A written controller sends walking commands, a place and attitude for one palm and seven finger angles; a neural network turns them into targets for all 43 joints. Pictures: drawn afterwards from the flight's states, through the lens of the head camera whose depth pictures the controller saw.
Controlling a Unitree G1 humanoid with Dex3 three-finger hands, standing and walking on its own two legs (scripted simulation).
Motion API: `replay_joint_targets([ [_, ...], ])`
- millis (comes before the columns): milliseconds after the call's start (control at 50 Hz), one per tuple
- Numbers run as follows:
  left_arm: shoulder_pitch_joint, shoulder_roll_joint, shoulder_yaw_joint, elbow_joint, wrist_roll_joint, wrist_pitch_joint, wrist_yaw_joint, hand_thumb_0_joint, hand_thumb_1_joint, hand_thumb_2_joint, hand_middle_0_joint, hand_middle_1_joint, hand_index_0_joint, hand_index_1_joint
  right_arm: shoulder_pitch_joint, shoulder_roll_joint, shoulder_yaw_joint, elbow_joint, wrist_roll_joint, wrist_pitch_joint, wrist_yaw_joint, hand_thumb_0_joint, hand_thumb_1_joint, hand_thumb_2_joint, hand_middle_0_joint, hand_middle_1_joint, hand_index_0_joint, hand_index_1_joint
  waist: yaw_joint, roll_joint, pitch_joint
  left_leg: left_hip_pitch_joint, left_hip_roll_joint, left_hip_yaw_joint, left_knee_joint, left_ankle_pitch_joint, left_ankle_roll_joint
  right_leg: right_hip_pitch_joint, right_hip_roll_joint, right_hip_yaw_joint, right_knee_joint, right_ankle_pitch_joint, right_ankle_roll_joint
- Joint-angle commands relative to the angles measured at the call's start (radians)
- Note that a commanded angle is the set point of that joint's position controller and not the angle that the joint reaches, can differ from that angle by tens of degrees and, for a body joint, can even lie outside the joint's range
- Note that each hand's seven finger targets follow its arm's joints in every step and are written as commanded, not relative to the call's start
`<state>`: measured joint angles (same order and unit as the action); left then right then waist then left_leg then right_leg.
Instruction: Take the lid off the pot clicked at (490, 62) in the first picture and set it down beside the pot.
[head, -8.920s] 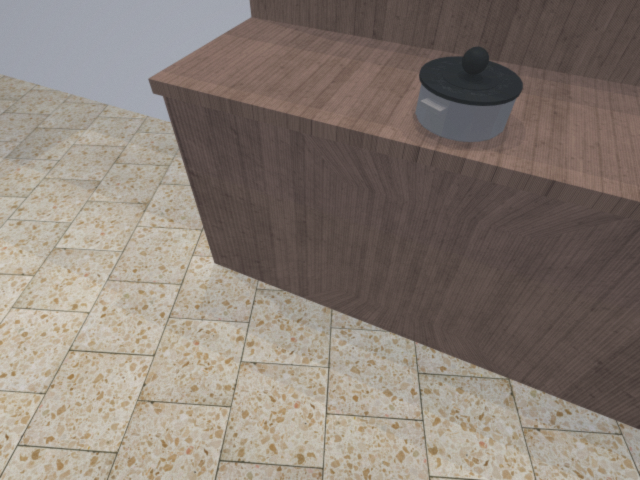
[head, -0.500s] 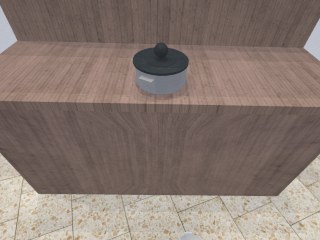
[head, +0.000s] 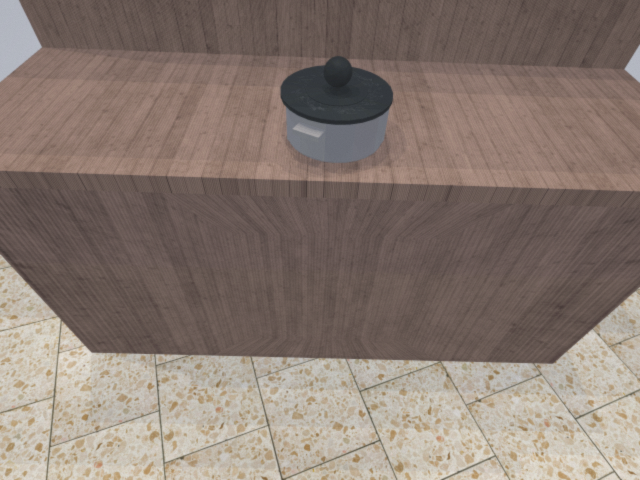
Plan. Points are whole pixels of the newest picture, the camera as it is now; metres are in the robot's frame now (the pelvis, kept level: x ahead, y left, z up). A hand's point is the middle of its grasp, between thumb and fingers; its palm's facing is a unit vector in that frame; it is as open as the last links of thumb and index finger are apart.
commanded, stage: come to a stop and stand still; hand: left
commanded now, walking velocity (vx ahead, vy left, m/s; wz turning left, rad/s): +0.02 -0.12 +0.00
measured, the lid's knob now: (337, 72) +0.74 +0.01 +0.16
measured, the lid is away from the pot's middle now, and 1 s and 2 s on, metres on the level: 0.00 0.00 0.00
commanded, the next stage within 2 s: look again from close up in 0.72 s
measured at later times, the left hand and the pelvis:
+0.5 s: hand out of the picture +0.11 +0.15 -0.16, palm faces +0.06 -0.97 -0.22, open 7.2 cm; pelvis +0.06 -0.03 +0.01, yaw +2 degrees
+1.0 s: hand out of the picture +0.10 +0.16 -0.16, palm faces +0.06 -0.97 -0.22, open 7.4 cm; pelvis +0.04 -0.03 +0.01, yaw +1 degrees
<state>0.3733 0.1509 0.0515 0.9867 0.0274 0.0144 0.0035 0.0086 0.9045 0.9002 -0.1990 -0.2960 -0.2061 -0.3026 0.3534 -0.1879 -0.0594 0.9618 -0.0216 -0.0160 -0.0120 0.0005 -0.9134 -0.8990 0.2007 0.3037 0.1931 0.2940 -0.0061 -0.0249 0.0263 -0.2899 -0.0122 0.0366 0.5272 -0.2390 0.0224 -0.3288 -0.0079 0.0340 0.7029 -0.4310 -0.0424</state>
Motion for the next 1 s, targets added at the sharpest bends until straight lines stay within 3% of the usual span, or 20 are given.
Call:
replay_joint_targets([
  [0,-0.105,0.097,0.023,-0.121,0.007,-0.029,-0.001,0.000,0.900,0.900,-0.200,-0.300,-0.200,-0.300,0.085,-0.126,-0.021,-0.023,-0.016,-0.011,-0.006,0.000,-0.900,-0.900,0.200,0.300,0.200,0.300,-0.018,0.153,0.052,0.008,0.325,-0.535,-0.424,-0.492,0.185,-0.284,-0.012,0.017,0.393,-0.032,-0.005],
  [20,-0.083,0.085,0.022,-0.102,0.004,-0.028,-0.004,0.000,0.900,0.900,-0.200,-0.300,-0.200,-0.300,0.025,-0.112,-0.014,-0.030,-0.014,-0.017,-0.010,0.000,-0.900,-0.900,0.200,0.300,0.200,0.300,0.014,0.146,0.049,-0.028,0.296,-0.475,-0.413,-0.412,0.168,-0.263,-0.025,0.020,0.397,0.019,0.002],
  [80,-0.075,0.071,0.015,-0.084,0.000,-0.028,-0.010,0.000,0.900,0.900,-0.200,-0.300,-0.200,-0.300,0.000,-0.077,0.005,-0.016,-0.009,-0.031,-0.016,0.000,-0.900,-0.900,0.200,0.300,0.200,0.300,0.019,0.138,0.048,-0.016,0.225,-0.301,-0.380,-0.188,0.132,-0.199,-0.039,-0.007,0.292,0.087,0.019],
  [140,-0.103,0.065,0.003,-0.092,-0.008,-0.033,-0.009,0.000,0.900,0.900,-0.200,-0.300,-0.200,-0.300,0.038,-0.080,0.008,0.011,-0.013,-0.025,-0.020,0.000,-0.900,-0.900,0.200,0.300,0.200,0.300,-0.012,0.180,0.012,0.054,0.227,-0.256,-0.321,-0.054,0.131,-0.114,-0.038,-0.045,0.041,0.027,0.024],
  [200,-0.022,0.074,0.001,-0.051,-0.012,-0.042,0.000,0.000,0.900,0.900,-0.200,-0.300,-0.200,-0.300,0.044,-0.074,0.009,0.029,-0.006,-0.009,-0.021,0.000,-0.900,-0.900,0.200,0.300,0.200,0.300,0.020,0.077,-0.018,-0.029,0.172,-0.191,-0.202,-0.101,0.071,0.135,-0.010,-0.051,-0.257,0.130,0.034],
  [220,0.004,0.108,0.004,-0.037,-0.009,-0.047,0.009,0.000,0.900,0.900,-0.200,-0.300,-0.200,-0.300,0.043,-0.038,0.015,0.034,0.002,-0.007,-0.017,0.000,-0.900,-0.900,0.200,0.300,0.200,0.300,0.029,-0.036,-0.018,-0.123,0.098,-0.128,-0.076,-0.119,0.027,0.222,-0.091,0.112,-0.346,0.110,0.005],
  [240,0.024,0.153,0.010,-0.029,-0.010,-0.047,0.015,0.000,0.900,0.900,-0.200,-0.300,-0.200,-0.300,0.022,-0.005,0.024,0.021,0.007,0.000,-0.015,0.000,-0.900,-0.900,0.200,0.300,0.200,0.300,0.033,-0.188,0.029,-0.202,0.021,-0.052,0.029,-0.190,-0.012,0.201,-0.228,0.316,-0.464,0.022,-0.056],
  [260,-0.009,0.193,0.015,-0.042,-0.011,-0.038,0.015,0.000,0.900,0.900,-0.200,-0.300,-0.200,-0.300,0.032,-0.009,0.016,0.020,0.005,0.015,-0.011,0.000,-0.900,-0.900,0.200,0.300,0.200,0.300,0.011,-0.198,0.053,-0.163,0.031,-0.039,0.096,-0.230,-0.027,0.102,-0.315,0.372,-0.553,-0.169,-0.119],
  [280,-0.052,0.188,0.013,-0.048,-0.009,-0.032,0.012,0.000,0.900,0.900,-0.200,-0.300,-0.200,-0.300,0.035,-0.012,0.011,0.036,-0.002,0.014,-0.007,0.000,-0.900,-0.900,0.200,0.300,0.200,0.300,-0.003,-0.116,0.055,-0.091,0.035,-0.036,0.136,-0.193,-0.024,0.013,-0.293,0.343,-0.535,-0.209,-0.137],
  [320,-0.117,0.148,0.009,-0.056,-0.012,-0.044,0.022,0.000,0.900,0.900,-0.200,-0.300,-0.200,-0.300,0.071,0.004,0.019,0.073,-0.003,0.017,-0.005,0.000,-0.900,-0.900,0.200,0.300,0.200,0.300,-0.036,-0.169,0.066,-0.033,0.048,-0.057,0.104,-0.089,-0.014,-0.012,-0.208,0.240,-0.462,0.020,-0.116],
  [360,-0.123,0.127,0.001,-0.040,-0.014,-0.047,0.022,0.000,0.900,0.900,-0.200,-0.300,-0.200,-0.300,0.085,0.021,0.023,0.097,0.005,0.005,-0.007,0.000,-0.900,-0.900,0.200,0.300,0.200,0.300,-0.041,-0.118,0.041,0.070,0.052,-0.058,-0.044,0.042,-0.016,-0.002,-0.154,0.131,-0.368,0.189,-0.079],
  [400,-0.091,0.097,-0.002,-0.036,-0.016,-0.053,0.020,0.000,0.900,0.900,-0.200,-0.300,-0.200,-0.300,0.062,-0.007,0.030,0.099,0.001,-0.019,-0.012,0.000,-0.900,-0.900,0.200,0.300,0.200,0.300,-0.012,0.043,-0.003,0.100,0.097,-0.109,-0.126,0.282,-0.003,0.073,-0.089,0.055,-0.253,0.385,-0.027],
  [420,-0.077,0.095,-0.002,-0.032,-0.018,-0.055,0.022,0.000,0.900,0.900,-0.200,-0.300,-0.200,-0.300,0.048,-0.022,0.028,0.098,0.000,-0.024,-0.017,0.000,-0.900,-0.900,0.200,0.300,0.200,0.300,-0.001,0.065,-0.040,0.110,0.117,-0.113,-0.117,0.351,0.004,0.115,-0.076,0.046,-0.247,0.406,-0.010],
  [500,-0.060,0.118,0.001,-0.002,-0.020,-0.056,0.027,0.000,0.900,0.900,-0.200,-0.300,-0.200,-0.300,0.018,-0.021,0.030,0.114,0.008,-0.021,-0.027,0.000,-0.900,-0.900,0.200,0.300,0.200,0.300,0.007,0.098,-0.065,0.141,0.112,-0.090,-0.090,0.468,-0.006,0.178,-0.101,0.048,-0.240,0.602,-0.002],
  [640,-0.068,0.165,0.017,-0.034,-0.011,-0.035,0.047,0.000,0.900,0.900,-0.200,-0.300,-0.200,-0.300,-0.003,-0.060,0.000,0.073,0.015,0.015,-0.038,0.000,-0.900,-0.900,0.200,0.300,0.200,0.300,0.008,0.001,-0.103,0.137,0.104,-0.058,0.006,0.494,-0.021,0.193,-0.145,0.074,-0.169,0.834,-0.026],
  [720,-0.093,0.180,0.019,-0.053,-0.005,-0.023,0.045,0.000,0.900,0.900,-0.200,-0.300,-0.200,-0.300,-0.043,-0.049,-0.006,0.048,0.018,0.032,-0.030,0.000,-0.900,-0.900,0.200,0.300,0.200,0.300,0.003,-0.088,-0.081,0.084,0.052,-0.046,0.059,0.187,-0.035,0.164,-0.204,0.148,-0.233,0.781,-0.082],
  [760,-0.119,0.181,0.015,-0.059,-0.003,-0.020,0.042,0.000,0.900,0.900,-0.200,-0.300,-0.200,-0.300,-0.051,-0.038,-0.004,0.044,0.019,0.036,-0.024,0.000,-0.900,-0.900,0.200,0.300,0.200,0.300,-0.007,-0.104,-0.053,0.100,0.043,-0.049,0.026,0.053,-0.035,0.098,-0.216,0.168,-0.285,0.605,-0.096],
  [800,-0.155,0.175,0.012,-0.074,-0.002,-0.018,0.037,0.000,0.900,0.900,-0.200,-0.300,-0.200,-0.300,-0.039,-0.041,0.001,0.048,0.013,0.029,-0.019,0.000,-0.900,-0.900,0.200,0.300,0.200,0.300,-0.019,-0.069,-0.037,0.142,0.060,-0.065,-0.033,0.106,-0.023,0.042,-0.173,0.134,-0.280,0.467,-0.065],
  [860,-0.145,0.148,0.005,-0.072,-0.005,-0.017,0.033,0.000,0.900,0.900,-0.200,-0.300,-0.200,-0.300,-0.069,-0.064,0.007,0.046,0.009,0.018,-0.016,0.000,-0.900,-0.900,0.200,0.300,0.200,0.300,0.004,0.037,-0.002,0.111,0.121,-0.125,-0.122,0.161,0.008,0.045,-0.079,0.057,-0.271,0.292,0.005],
  [980,-0.123,0.152,-0.002,-0.047,-0.006,-0.023,0.026,0.000,0.900,0.900,-0.200,-0.300,-0.200,-0.300,-0.083,-0.066,0.020,0.045,0.004,0.014,-0.008,0.000,-0.900,-0.900,0.200,0.300,0.200,0.300,0.007,0.056,0.018,0.063,0.100,-0.124,-0.173,-0.011,0.002,0.070,-0.077,0.072,-0.341,0.153,0.007],
])
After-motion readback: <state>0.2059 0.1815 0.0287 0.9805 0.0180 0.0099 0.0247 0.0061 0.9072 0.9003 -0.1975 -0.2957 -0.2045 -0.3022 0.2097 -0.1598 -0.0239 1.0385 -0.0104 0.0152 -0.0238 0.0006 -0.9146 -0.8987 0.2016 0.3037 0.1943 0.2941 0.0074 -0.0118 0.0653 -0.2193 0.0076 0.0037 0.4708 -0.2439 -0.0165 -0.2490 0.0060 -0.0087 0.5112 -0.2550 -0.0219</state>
